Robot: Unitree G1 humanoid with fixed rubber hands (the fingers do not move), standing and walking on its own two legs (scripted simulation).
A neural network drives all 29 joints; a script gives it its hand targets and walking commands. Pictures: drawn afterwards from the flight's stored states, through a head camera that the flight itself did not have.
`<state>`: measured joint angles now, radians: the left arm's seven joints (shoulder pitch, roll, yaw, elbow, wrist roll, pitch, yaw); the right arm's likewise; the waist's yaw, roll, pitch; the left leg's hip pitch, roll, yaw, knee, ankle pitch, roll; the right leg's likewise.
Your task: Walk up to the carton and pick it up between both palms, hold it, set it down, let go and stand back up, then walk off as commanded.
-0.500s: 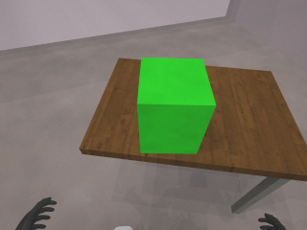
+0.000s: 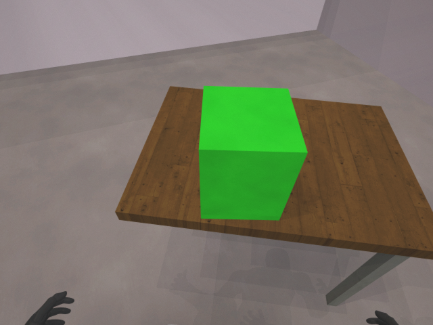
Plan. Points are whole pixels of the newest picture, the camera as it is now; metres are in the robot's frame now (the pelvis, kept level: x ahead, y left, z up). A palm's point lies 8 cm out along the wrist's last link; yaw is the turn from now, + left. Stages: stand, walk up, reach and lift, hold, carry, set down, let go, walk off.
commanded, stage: walk up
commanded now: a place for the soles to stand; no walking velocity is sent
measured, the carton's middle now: (242, 155) +0.49 -0.04 +0.01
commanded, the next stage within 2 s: reach and lift in 0.26 s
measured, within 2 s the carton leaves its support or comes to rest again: neither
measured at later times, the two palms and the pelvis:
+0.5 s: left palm (85, 287) +0.20 +0.26 -0.07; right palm out of the picture +0.11 -0.34 -0.06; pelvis +0.00 -0.01 +0.00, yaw -2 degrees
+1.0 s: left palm (108, 282) +0.20 +0.22 -0.04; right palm (399, 316) +0.16 -0.31 -0.04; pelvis +0.00 -0.02 +0.01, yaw -3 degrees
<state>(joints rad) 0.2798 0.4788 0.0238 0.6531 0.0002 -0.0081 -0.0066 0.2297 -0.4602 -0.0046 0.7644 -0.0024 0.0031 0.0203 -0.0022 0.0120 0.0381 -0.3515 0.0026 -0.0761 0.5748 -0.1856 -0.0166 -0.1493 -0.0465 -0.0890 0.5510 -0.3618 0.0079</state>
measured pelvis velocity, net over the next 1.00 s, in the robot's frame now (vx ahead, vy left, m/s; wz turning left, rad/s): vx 0.00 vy -0.02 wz -0.05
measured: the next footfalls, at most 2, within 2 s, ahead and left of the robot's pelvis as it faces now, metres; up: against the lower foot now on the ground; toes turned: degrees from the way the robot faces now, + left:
none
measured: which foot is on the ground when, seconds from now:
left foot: down 0.00-1.00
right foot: down 0.00-1.00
